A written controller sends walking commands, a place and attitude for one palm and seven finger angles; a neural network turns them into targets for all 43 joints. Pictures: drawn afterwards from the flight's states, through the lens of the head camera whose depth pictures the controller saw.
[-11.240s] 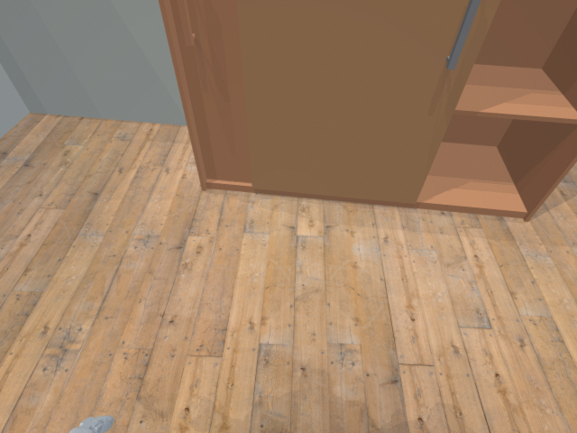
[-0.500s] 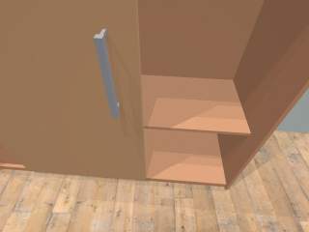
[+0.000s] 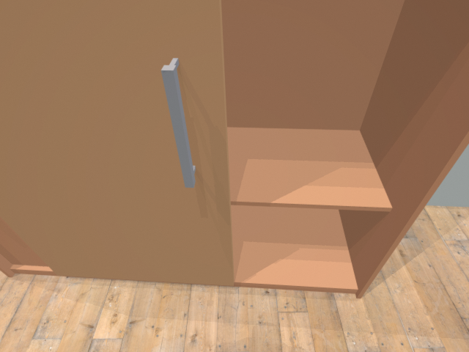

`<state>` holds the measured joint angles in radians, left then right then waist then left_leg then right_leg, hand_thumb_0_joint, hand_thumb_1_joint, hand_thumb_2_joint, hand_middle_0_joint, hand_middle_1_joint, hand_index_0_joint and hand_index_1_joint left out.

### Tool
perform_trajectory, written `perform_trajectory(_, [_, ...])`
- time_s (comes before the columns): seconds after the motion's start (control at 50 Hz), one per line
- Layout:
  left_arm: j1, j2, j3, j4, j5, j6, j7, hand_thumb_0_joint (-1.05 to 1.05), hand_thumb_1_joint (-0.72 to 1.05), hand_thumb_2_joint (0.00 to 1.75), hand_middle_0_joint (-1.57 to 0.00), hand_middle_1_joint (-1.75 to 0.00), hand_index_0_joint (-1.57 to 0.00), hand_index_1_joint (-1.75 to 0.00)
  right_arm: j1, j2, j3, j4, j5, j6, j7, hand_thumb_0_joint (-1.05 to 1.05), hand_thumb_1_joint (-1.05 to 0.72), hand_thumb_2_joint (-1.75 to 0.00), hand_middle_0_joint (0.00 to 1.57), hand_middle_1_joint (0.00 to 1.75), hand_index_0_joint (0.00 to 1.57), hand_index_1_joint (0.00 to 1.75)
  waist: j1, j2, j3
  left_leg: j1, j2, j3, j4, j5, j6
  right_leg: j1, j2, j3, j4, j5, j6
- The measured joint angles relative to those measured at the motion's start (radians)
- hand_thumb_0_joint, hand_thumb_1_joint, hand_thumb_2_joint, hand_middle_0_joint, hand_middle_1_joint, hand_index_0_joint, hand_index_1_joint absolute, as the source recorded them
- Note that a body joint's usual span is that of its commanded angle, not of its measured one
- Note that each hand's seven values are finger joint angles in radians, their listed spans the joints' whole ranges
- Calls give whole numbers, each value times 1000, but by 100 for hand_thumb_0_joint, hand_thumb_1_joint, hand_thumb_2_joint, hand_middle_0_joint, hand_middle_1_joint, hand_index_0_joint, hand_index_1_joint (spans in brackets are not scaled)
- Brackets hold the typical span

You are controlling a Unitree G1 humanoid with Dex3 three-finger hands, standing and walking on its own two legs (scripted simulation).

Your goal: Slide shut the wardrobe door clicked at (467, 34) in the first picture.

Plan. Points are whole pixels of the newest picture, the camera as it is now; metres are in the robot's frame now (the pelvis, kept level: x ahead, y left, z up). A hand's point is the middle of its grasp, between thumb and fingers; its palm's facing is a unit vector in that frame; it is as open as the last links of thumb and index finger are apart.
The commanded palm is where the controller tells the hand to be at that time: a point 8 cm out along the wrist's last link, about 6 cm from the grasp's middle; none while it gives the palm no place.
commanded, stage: come to a stop and stand still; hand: left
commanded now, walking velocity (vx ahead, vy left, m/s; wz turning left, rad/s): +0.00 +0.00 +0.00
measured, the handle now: (183, 130) +0.54 +0.14 +0.12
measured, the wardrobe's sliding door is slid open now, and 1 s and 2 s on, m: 0.53 0.53 0.53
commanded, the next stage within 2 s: look again from close up in 0.20 s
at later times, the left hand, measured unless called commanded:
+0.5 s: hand out of the picture +0.00 +0.15 -0.17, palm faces +0.04 -0.98 -0.17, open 7.3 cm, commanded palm none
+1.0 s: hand out of the picture +0.01 +0.15 -0.17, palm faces +0.05 -0.98 -0.18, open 7.3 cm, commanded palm none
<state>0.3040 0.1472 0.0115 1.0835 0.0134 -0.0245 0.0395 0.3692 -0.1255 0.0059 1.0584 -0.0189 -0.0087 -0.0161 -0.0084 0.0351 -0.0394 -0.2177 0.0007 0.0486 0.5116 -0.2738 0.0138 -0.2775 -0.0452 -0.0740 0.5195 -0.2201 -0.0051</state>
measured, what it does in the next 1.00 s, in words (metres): stands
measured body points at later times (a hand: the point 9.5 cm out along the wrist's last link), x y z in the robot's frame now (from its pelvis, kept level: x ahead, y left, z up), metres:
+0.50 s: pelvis +0.01 +0.00 +0.00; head +0.02 -0.01 +0.45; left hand +0.00 +0.21 -0.15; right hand +0.00 -0.21 -0.16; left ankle +0.00 +0.11 -0.74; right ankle +0.04 -0.12 -0.74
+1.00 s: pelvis +0.02 -0.01 +0.01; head +0.02 -0.02 +0.46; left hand +0.01 +0.20 -0.15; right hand +0.00 -0.22 -0.16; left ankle +0.00 +0.11 -0.74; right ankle +0.04 -0.12 -0.74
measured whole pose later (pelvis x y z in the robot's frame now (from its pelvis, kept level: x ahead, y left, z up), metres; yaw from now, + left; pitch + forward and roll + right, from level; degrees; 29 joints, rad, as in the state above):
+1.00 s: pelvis +0.02 -0.01 +0.01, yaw +0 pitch -1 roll +0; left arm 0.32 0.12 0.00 1.12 0.01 -0.03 0.04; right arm 0.32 -0.12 0.02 1.14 -0.01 -0.02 -0.02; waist 0.00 0.01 0.01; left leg -0.15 0.02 0.04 0.43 -0.26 -0.01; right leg -0.22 -0.02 -0.08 0.46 -0.22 -0.02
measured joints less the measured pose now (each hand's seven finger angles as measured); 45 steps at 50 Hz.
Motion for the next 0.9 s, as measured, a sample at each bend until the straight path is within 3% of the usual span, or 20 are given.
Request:
perform_trajectory(0.26, [0,-13,-9,14,-4,0,-5,0,92,90,-19,-30,-20,-30,-43,-27,9,29,7,-11,2,1,-91,-90,20,30,20,30,4,-11,44,39,-10,11,-62,22,4,24,-7,11,-36,11,8])
perform_trajectory(0.9, [14,-30,-10,38,-4,-3,-1,0,92,90,-19,-30,-20,-30,-57,6,10,79,11,-9,-6,1,-91,-90,20,30,20,30,11,-24,54,65,16,-3,-80,15,-20,56,20,-5,-62,3,-13])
